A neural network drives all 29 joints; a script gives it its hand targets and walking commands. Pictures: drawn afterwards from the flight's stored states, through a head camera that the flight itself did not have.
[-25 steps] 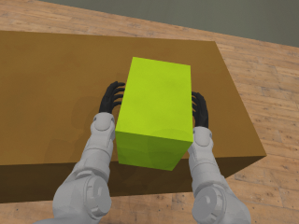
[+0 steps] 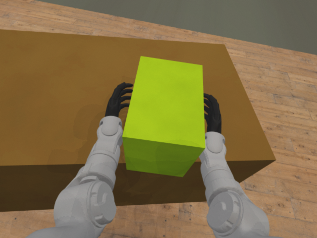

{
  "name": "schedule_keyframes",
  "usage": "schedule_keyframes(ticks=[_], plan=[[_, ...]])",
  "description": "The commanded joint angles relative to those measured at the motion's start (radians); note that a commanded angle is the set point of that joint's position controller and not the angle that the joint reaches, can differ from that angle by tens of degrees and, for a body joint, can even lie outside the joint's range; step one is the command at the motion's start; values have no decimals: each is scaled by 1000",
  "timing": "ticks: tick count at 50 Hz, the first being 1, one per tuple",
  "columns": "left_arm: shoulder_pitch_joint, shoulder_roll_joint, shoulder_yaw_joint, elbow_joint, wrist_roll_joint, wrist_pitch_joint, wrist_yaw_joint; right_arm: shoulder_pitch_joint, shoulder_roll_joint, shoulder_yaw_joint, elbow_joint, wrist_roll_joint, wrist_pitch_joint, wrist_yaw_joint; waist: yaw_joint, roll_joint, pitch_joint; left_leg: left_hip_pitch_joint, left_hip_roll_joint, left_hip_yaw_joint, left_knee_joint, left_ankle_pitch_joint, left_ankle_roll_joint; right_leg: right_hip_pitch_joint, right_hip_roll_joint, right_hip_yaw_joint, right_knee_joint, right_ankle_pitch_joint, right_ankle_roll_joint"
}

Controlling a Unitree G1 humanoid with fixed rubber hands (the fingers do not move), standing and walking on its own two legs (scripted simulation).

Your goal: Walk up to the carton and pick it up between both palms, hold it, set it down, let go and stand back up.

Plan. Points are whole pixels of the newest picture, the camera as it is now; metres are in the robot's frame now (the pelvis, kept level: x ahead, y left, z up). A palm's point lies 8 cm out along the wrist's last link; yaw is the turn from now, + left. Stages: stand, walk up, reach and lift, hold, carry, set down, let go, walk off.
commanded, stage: reach and lift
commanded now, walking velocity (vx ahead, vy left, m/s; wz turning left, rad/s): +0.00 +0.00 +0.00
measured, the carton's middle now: (162, 119) +0.43 -0.01 +0.01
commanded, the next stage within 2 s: none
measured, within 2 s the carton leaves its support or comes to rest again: neither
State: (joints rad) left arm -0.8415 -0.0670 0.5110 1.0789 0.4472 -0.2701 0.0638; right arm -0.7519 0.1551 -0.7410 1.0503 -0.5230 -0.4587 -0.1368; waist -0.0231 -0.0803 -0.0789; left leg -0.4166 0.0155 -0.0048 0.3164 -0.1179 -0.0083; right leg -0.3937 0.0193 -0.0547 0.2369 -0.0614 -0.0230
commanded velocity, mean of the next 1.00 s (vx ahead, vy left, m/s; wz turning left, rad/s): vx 0.00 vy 0.00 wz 0.00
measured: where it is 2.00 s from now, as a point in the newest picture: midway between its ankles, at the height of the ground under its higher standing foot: outside the picture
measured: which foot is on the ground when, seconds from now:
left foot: down 0.00-1.00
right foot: down 0.00-1.00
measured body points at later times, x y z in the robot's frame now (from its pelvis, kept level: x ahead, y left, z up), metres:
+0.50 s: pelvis +0.01 +0.00 +0.00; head +0.04 +0.03 +0.45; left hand +0.44 +0.13 +0.08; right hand +0.41 -0.13 +0.09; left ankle +0.01 +0.12 -0.75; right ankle +0.02 -0.11 -0.75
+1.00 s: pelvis -0.01 +0.01 +0.00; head -0.04 +0.06 +0.45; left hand +0.40 +0.14 +0.16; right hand +0.37 -0.12 +0.15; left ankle +0.01 +0.12 -0.75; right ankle +0.02 -0.11 -0.75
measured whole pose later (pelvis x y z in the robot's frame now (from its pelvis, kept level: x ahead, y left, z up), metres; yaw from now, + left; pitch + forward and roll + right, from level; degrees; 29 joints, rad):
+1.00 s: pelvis -0.01 +0.01 +0.00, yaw +1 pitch -8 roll -1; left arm -0.76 -0.07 0.33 0.56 0.38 0.39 0.01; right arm -0.69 0.10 -0.26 0.79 -0.01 0.03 -0.19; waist -0.06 -0.10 0.05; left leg -0.05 0.00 -0.01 0.35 -0.17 0.01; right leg -0.01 0.01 -0.06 0.25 -0.11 0.00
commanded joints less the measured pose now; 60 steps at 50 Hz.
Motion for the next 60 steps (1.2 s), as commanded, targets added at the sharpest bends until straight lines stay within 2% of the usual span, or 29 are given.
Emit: schedule_keyframes(ticks=[1,5,11,16,22,26,30,33,36,40,45,50,56,60], plan=[[-610,-532,-263,-34,13,-29,-86,-617,470,364,12,-91,-64,148,5,110,-701,114,1,115,-35,110,-36,474,-27,-57,86,297,18],[-615,-520,-272,-29,-11,-21,-94,-621,482,395,0,-73,-41,146,6,90,-709,82,-6,115,-43,79,-23,516,-32,-45,98,322,28],[-583,-507,-290,-21,-41,-2,-110,-604,493,482,-6,-15,-11,138,14,67,-691,70,-13,109,-37,118,-15,594,-32,-32,122,443,44],[-541,-524,-348,-57,-76,21,-117,-598,493,587,-43,72,8,128,18,67,-695,119,-13,94,-11,223,-23,626,-20,-28,132,543,48],[-525,-578,-467,-155,-130,54,-110,-591,507,729,-110,195,49,108,1,98,-697,219,-15,60,36,351,-42,598,-4,-21,125,595,44],[-512,-618,-547,-254,-160,114,-108,-584,512,816,-172,295,113,88,-19,119,-636,306,-17,32,55,387,-51,556,5,-17,101,547,40],[-506,-659,-614,-375,-187,232,-115,-609,503,882,-275,405,211,68,-41,129,-553,390,-22,8,59,368,-56,516,13,-18,66,440,38],[-501,-670,-640,-456,-202,344,-129,-632,482,901,-354,471,291,55,-55,119,-487,427,-28,0,50,314,-55,489,15,-23,41,337,43],[-490,-657,-624,-490,-204,445,-151,-650,454,888,-402,504,358,49,-63,104,-395,427,-34,4,23,211,-45,477,9,-28,21,231,52],[-468,-633,-578,-505,-185,541,-181,-677,424,842,-442,514,404,52,-62,102,-321,413,-36,16,-11,113,-33,482,3,-37,14,146,59],[-429,-612,-540,-532,-154,619,-195,-702,373,803,-477,513,415,68,-50,129,-276,457,-29,28,-17,112,-38,466,14,-62,5,66,48],[-408,-577,-508,-560,-138,696,-202,-723,332,777,-491,509,431,80,-46,119,-201,447,-21,41,-44,29,-21,440,19,-77,-7,-46,43],[-477,-582,-561,-660,-183,732,-190,-791,349,802,-578,514,434,90,-57,104,-301,465,-20,44,-28,38,-9,442,20,-81,6,-38,46],[-470,-582,-589,-684,-198,755,-179,-796,352,832,-607,530,455,87,-64,101,-337,488,-21,36,-16,48,-2,440,18,-74,7,-28,45]])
